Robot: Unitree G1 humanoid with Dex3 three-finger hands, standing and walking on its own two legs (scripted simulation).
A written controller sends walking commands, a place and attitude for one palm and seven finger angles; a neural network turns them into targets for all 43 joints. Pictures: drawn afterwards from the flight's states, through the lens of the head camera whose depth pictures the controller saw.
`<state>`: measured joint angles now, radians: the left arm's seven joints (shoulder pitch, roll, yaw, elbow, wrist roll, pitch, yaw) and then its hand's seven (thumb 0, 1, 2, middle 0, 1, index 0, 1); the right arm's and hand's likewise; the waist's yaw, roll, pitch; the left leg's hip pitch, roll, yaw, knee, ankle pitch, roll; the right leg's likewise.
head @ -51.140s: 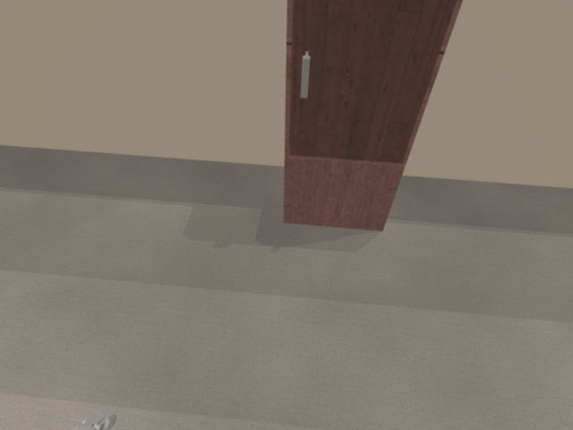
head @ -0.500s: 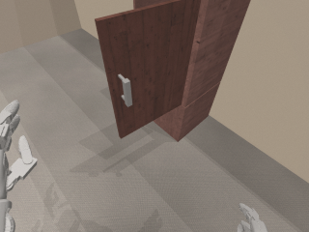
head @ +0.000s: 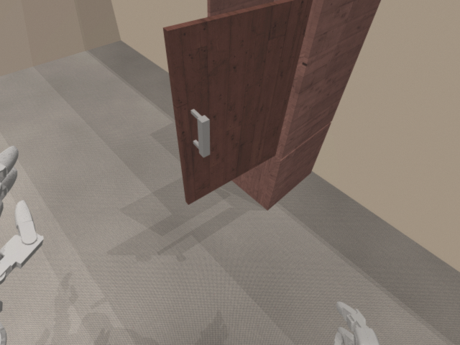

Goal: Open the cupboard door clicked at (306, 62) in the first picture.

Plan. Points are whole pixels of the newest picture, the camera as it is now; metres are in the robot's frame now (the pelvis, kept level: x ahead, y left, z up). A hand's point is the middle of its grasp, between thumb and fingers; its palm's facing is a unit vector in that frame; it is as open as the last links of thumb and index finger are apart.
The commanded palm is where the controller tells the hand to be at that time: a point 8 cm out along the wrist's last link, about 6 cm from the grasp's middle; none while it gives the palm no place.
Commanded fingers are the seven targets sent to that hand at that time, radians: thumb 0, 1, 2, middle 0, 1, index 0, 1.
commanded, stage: stop stepping back and stand still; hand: left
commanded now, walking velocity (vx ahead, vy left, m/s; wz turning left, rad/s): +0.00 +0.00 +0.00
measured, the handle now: (199, 133) +0.61 +0.13 -0.02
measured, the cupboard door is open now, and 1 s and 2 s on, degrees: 84 84 84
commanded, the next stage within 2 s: let the arm hang, fingers relaxed in 0.24 s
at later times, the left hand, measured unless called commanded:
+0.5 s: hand (97, 306) +0.19 +0.25 -0.06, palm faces +0.07 -0.91 -0.42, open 7.4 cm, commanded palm none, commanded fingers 0.00 0.90 0.90 -0.20 -0.30 -0.20 -0.30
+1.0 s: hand out of the picture +0.01 +0.23 -0.16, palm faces +0.01 -0.95 -0.32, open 7.3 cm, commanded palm none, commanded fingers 0.00 0.90 0.90 -0.20 -0.30 -0.20 -0.30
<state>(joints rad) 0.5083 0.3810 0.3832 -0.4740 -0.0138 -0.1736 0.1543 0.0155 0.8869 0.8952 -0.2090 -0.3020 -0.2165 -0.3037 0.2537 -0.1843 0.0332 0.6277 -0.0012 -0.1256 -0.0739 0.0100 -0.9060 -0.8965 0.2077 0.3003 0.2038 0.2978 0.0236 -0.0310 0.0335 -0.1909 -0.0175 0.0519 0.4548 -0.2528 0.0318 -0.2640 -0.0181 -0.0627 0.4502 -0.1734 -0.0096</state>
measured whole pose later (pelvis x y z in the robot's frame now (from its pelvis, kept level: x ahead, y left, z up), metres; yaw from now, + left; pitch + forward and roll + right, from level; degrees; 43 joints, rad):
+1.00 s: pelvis +0.00 +0.00 +0.00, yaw +1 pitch -1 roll +0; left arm 0.22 0.27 0.01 1.12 0.01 0.01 0.02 0.00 0.92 0.89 -0.20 -0.30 -0.21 -0.30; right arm 0.24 -0.24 0.00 1.10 -0.02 0.02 -0.01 0.00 -0.91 -0.90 0.20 0.30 0.20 0.30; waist 0.00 0.02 0.06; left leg -0.16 -0.02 0.04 0.40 -0.22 0.03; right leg -0.22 -0.02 -0.08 0.39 -0.15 -0.02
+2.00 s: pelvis +0.04 +0.00 +0.01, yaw +1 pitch +0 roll +0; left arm 0.12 0.28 0.01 1.14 0.01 -0.01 0.02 0.00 0.90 0.90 -0.20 -0.30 -0.21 -0.30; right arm 0.12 -0.29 0.00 1.13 -0.02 -0.01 -0.02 0.00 -0.91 -0.90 0.21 0.30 0.20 0.30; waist 0.00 0.01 0.05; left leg -0.06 -0.02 0.03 0.29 -0.23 0.03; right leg -0.14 -0.02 -0.08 0.33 -0.18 -0.01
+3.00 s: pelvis +0.05 +0.00 +0.01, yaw +1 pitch -1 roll +0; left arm 0.11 0.30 0.00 1.13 0.01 -0.02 0.01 0.00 0.90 0.90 -0.20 -0.30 -0.21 -0.30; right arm 0.12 -0.31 0.00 1.13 -0.01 -0.01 -0.02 0.00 -0.91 -0.90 0.21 0.30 0.20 0.30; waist -0.01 0.00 0.05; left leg -0.03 -0.02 0.03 0.26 -0.22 0.02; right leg -0.12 -0.01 -0.08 0.31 -0.18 -0.02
